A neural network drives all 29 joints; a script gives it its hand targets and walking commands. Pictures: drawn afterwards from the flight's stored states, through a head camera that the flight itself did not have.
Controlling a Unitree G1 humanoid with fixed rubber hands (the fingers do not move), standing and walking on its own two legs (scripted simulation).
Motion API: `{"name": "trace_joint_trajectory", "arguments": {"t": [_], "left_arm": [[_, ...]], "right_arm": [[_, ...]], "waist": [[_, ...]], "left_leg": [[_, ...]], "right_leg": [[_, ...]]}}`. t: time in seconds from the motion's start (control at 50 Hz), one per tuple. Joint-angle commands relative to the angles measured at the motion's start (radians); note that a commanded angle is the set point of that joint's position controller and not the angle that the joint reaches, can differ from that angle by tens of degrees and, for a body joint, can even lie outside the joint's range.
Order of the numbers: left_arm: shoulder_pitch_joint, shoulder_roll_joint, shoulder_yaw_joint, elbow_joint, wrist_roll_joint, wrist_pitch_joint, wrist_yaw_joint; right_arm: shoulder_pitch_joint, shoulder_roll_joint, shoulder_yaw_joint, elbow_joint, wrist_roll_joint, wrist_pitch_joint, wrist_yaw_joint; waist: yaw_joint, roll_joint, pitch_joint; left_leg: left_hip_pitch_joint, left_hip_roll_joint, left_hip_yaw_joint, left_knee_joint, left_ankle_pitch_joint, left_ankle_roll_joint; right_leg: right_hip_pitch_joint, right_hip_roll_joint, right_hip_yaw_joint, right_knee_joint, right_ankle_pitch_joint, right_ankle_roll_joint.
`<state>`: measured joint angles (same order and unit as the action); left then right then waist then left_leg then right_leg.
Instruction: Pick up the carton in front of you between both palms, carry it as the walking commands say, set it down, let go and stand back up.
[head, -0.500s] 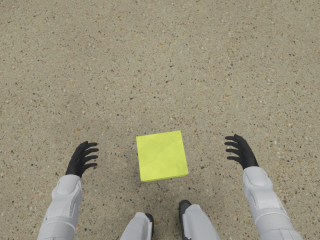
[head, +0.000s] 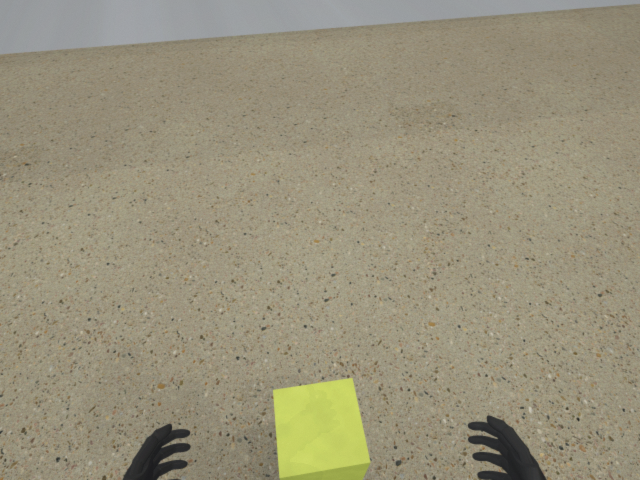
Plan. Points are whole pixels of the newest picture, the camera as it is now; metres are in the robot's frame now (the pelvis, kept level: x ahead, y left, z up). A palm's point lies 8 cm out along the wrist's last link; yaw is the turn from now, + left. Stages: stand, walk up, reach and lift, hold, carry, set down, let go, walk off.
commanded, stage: let go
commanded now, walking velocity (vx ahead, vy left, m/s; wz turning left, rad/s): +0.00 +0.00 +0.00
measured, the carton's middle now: (318, 438) +0.36 +0.01 -0.65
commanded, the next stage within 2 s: stand in 0.32 s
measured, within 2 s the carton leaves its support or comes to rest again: neither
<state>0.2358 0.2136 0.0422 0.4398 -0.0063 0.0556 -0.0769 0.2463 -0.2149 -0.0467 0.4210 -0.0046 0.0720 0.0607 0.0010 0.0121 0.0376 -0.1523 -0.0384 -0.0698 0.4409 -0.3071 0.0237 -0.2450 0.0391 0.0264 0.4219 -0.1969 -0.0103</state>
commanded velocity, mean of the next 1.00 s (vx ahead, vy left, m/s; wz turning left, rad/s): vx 0.00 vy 0.00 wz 0.00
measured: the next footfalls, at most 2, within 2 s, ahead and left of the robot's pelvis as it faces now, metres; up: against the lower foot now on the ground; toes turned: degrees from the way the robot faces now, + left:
none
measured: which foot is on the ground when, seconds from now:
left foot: down 0.00-1.00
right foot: down 0.00-1.00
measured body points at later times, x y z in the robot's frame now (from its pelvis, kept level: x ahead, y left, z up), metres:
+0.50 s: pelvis +0.01 -0.01 -0.01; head +0.02 -0.01 +0.44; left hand +0.16 +0.27 -0.09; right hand +0.16 -0.29 -0.09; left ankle -0.05 +0.11 -0.74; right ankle +0.01 -0.11 -0.74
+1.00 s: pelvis +0.01 +0.00 +0.00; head +0.01 +0.00 +0.45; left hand +0.14 +0.29 -0.10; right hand +0.12 -0.30 -0.10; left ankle -0.05 +0.11 -0.74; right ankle +0.01 -0.11 -0.74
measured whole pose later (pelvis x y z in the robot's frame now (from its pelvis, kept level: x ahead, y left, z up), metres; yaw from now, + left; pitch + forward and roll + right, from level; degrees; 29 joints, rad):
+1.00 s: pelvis +0.01 +0.00 +0.00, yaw +0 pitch -2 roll -1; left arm 0.14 0.34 0.04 0.86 0.04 0.00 0.03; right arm 0.21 -0.35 -0.03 0.82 -0.04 0.01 -0.03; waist 0.00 0.00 0.01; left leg -0.07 -0.04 -0.07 0.42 -0.32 0.02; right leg -0.18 0.04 0.03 0.44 -0.23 -0.02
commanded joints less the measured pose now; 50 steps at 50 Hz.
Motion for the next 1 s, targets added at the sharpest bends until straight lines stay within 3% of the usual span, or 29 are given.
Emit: {"name": "trace_joint_trajectory", "arguments": {"t": [0.0, 0.04, 0.08, 0.12, 0.14, 0.18, 0.2, 0.22, 0.28, 0.3, 0.32, 0.34, 0.38, 0.4, 0.42, 0.44, 0.48, 0.52, 0.54, 0.58, 0.6, 0.64, 0.7, 0.72, 0.8, 0.84, 0.86, 0.94, 0.98], "left_arm": [[-0.080, 0.078, 0.025, -0.126, 0.013, 0.014, -0.002], [-0.086, 0.090, 0.037, -0.106, 0.028, 0.034, 0.014], [-0.056, 0.075, 0.039, -0.096, 0.021, 0.056, 0.016], [-0.037, 0.056, 0.016, -0.055, 0.005, 0.041, -0.004], [-0.102, 0.072, 0.041, -0.092, 0.039, 0.043, -0.002], [-0.108, 0.109, 0.056, -0.125, 0.054, 0.041, -0.006], [-0.093, 0.114, 0.069, -0.085, 0.047, 0.048, -0.009], [-0.082, 0.084, 0.047, -0.053, 0.032, 0.050, -0.006], [-0.168, 0.065, 0.022, -0.166, 0.038, 0.111, 0.035], [-0.080, 0.094, 0.053, -0.097, 0.061, 0.130, 0.042], [-0.075, 0.194, 0.072, 0.026, 0.051, 0.051, 0.078], [-0.057, 0.192, 0.057, 0.053, 0.062, 0.023, 0.089], [-0.044, 0.199, 0.056, 0.079, 0.059, -0.006, 0.104], [-0.092, 0.190, 0.045, 0.083, 0.057, -0.018, 0.104], [-0.099, 0.184, 0.051, 0.099, 0.054, -0.030, 0.098], [-0.095, 0.231, 0.067, 0.104, 0.053, -0.035, 0.095], [-0.085, 0.201, 0.057, 0.144, 0.053, -0.043, 0.096], [-0.075, 0.221, 0.050, 0.179, 0.051, -0.052, 0.089], [-0.094, 0.233, 0.052, 0.183, 0.047, -0.049, 0.094], [-0.097, 0.230, 0.051, 0.201, 0.047, -0.052, 0.103], [-0.090, 0.231, 0.050, 0.228, 0.038, -0.059, 0.112], [-0.120, 0.244, 0.050, 0.239, 0.046, -0.067, 0.105], [-0.082, 0.251, 0.048, 0.272, 0.038, -0.064, 0.103], [-0.097, 0.273, 0.039, 0.288, 0.051, -0.065, 0.104], [-0.105, 0.256, 0.032, 0.302, 0.040, -0.066, 0.108], [-0.127, 0.263, 0.033, 0.325, 0.045, -0.072, 0.109], [-0.137, 0.233, 0.030, 0.331, 0.034, -0.078, 0.106], [-0.116, 0.276, 0.041, 0.356, 0.044, -0.072, 0.105], [-0.138, 0.279, 0.039, 0.374, 0.043, -0.072, 0.106]], "right_arm": [[-0.064, -0.121, -0.044, -0.146, -0.002, 0.017, 0.007], [-0.072, -0.095, -0.003, -0.123, -0.002, 0.036, 0.024], [-0.071, -0.133, -0.056, -0.098, -0.015, 0.048, 0.023], [-0.050, -0.084, -0.010, -0.146, -0.024, 0.049, 0.005], [-0.023, -0.063, 0.028, -0.073, 0.008, 0.054, 0.006], [-0.081, -0.093, -0.038, -0.148, -0.023, 0.042, -0.013], [-0.048, -0.070, -0.048, -0.096, -0.027, 0.044, -0.014], [-0.062, -0.080, -0.021, -0.111, -0.005, 0.046, -0.018], [-0.013, -0.117, -0.021, -0.047, -0.031, 0.022, -0.033], [-0.060, -0.122, -0.027, -0.063, -0.023, 0.019, -0.036], [-0.079, -0.211, -0.045, 0.055, -0.044, -0.014, -0.065], [-0.081, -0.198, -0.030, 0.079, -0.049, -0.025, -0.070], [-0.030, -0.194, -0.040, 0.099, -0.049, -0.036, -0.081], [-0.046, -0.182, -0.035, 0.101, -0.041, -0.052, -0.088], [-0.065, -0.216, -0.038, 0.134, -0.040, -0.052, -0.079], [-0.054, -0.215, -0.041, 0.130, -0.033, -0.057, -0.076], [-0.064, -0.225, -0.041, 0.154, -0.043, -0.055, -0.076], [-0.075, -0.228, -0.039, 0.178, -0.043, -0.062, -0.075], [-0.027, -0.239, -0.034, 0.202, -0.040, -0.061, -0.078], [-0.068, -0.250, -0.041, 0.207, -0.038, -0.065, -0.084], [-0.074, -0.265, -0.043, 0.230, -0.029, -0.057, -0.085], [-0.042, -0.256, -0.040, 0.246, -0.044, -0.068, -0.092], [-0.047, -0.256, -0.026, 0.284, -0.042, -0.071, -0.090], [-0.037, -0.276, -0.038, 0.276, -0.036, -0.074, -0.089], [-0.049, -0.300, -0.030, 0.326, -0.030, -0.075, -0.094], [-0.058, -0.263, -0.017, 0.322, -0.032, -0.079, -0.096], [-0.084, -0.291, -0.035, 0.307, -0.038, -0.078, -0.096], [-0.030, -0.295, -0.025, 0.346, -0.040, -0.081, -0.097], [-0.049, -0.291, -0.023, 0.367, -0.035, -0.073, -0.091]], "waist": [[-0.010, 0.052, 0.010], [0.040, 0.089, 0.024], [0.011, 0.060, 0.031], [-0.013, -0.048, 0.059], [0.017, 0.044, 0.098], [0.003, -0.020, -0.042], [-0.016, -0.106, -0.040], [0.002, -0.016, 0.021], [-0.038, -0.022, -0.001], [-0.007, -0.025, -0.051], [0.049, -0.053, -0.007], [0.031, -0.031, 0.042], [0.002, -0.066, -0.068], [-0.024, 0.002, -0.067], [0.003, 0.048, -0.073], [-0.002, -0.026, -0.117], [0.004, 0.012, -0.121], [0.018, -0.055, -0.100], [-0.009, -0.032, -0.087], [-0.003, -0.029, -0.123], [0.001, 0.023, -0.106], [-0.009, -0.015, -0.099], [0.012, 0.013, -0.097], [-0.011, -0.018, -0.114], [0.005, 0.037, -0.057], [-0.006, -0.035, -0.086], [0.003, 0.005, -0.046], [0.006, -0.051, -0.028], [-0.013, -0.032, -0.046]], "left_leg": [[-0.333, 0.042, 0.035, -0.161, -0.045, -0.022], [-0.318, 0.057, 0.032, -0.185, -0.071, -0.020], [-0.300, 0.053, 0.016, -0.168, -0.043, -0.019], [-0.289, 0.041, 0.033, -0.144, -0.006, -0.017], [-0.304, 0.032, 0.048, -0.151, -0.005, -0.028], [-0.275, 0.026, 0.056, -0.127, 0.042, -0.019], [-0.198, 0.015, 0.066, -0.091, 0.061, -0.021], [-0.216, 0.005, 0.059, -0.113, 0.057, -0.022], [-0.222, 0.019, 0.047, -0.137, -0.026, -0.027], [-0.255, 0.017, 0.050, -0.089, 0.007, -0.032], [-0.176, 0.040, 0.007, -0.031, 0.066, -0.060], [-0.143, 0.036, 0.007, -0.010, 0.026, -0.048], [-0.067, 0.047, 0.012, 0.049, 0.150, -0.034], [-0.064, 0.060, -0.012, 0.030, 0.186, -0.026], [-0.105, 0.068, -0.030, 0.003, 0.176, -0.033], [-0.083, 0.071, -0.007, 0.003, 0.212, -0.037], [-0.064, 0.073, -0.012, 0.007, 0.265, -0.037], [-0.076, 0.074, -0.027, 0.033, 0.242, -0.034], [-0.070, 0.082, -0.021, 0.000, 0.286, -0.036], [-0.025, 0.090, -0.029, 0.011, 0.327, -0.045], [-0.061, 0.087, -0.032, 0.013, 0.284, -0.034], [-0.050, 0.097, -0.051, -0.023, 0.324, -0.030], [-0.040, 0.103, -0.058, -0.046, 0.318, -0.028], [0.009, 0.096, -0.055, -0.013, 0.318, -0.025], [-0.019, 0.105, -0.061, -0.063, 0.315, -0.029], [0.011, 0.112, -0.074, -0.071, 0.270, -0.026], [-0.038, 0.112, -0.071, -0.064, 0.319, -0.020], [-0.029, 0.107, -0.063, -0.081, 0.218, -0.014], [-0.026, 0.099, -0.064, -0.099, 0.193, -0.029]], "right_leg": [[0.399, -0.002, -0.018, 0.015, 0.112, 0.022], [0.418, 0.011, -0.033, 0.040, 0.089, 0.036], [0.418, 0.002, -0.035, 0.034, 0.098, 0.020], [0.422, 0.006, -0.026, 0.011, 0.116, 0.029], [0.418, -0.009, -0.007, -0.006, 0.118, 0.022], [0.490, -0.024, 0.012, 0.002, 0.184, 0.033], [0.427, -0.036, 0.010, -0.023, 0.146, 0.038], [0.398, -0.018, 0.008, -0.002, 0.192, 0.024], [0.382, -0.021, -0.018, 0.017, 0.127, 0.006], [0.438, -0.035, -0.001, 0.028, 0.147, 0.008], [0.166, -0.079, 0.043, 0.032, 0.026, 0.006], [0.067, -0.086, 0.064, -0.025, -0.074, 0.027], [0.105, -0.108, 0.085, -0.002, 0.097, -0.003], [0.067, -0.111, 0.079, 0.023, 0.118, -0.006], [0.124, -0.091, 0.072, 0.040, 0.122, -0.012], [0.110, -0.091, 0.052, 0.067, 0.147, -0.010], [0.152, -0.086, 0.059, 0.047, 0.202, 0.001], [0.152, -0.086, 0.062, 0.050, 0.234, 0.010], [0.160, -0.091, 0.066, 0.049, 0.263, 0.006], [0.148, -0.093, 0.071, 0.040, 0.329, 0.011], [0.147, -0.105, 0.082, 0.038, 0.321, -0.003], [0.153, -0.095, 0.073, 0.069, 0.261, -0.021], [0.164, -0.106, 0.084, 0.043, 0.230, -0.002], [0.140, -0.102, 0.085, 0.026, 0.260, -0.009], [0.151, -0.115, 0.086, 0.013, 0.269, -0.020], [0.160, -0.106, 0.082, 0.003, 0.238, -0.003], [0.152, -0.114, 0.089, 0.001, 0.257, -0.008], [0.162, -0.105, 0.111, -0.040, 0.117, -0.008], [0.153, -0.096, 0.094, -0.039, 0.148, 0.006]]}}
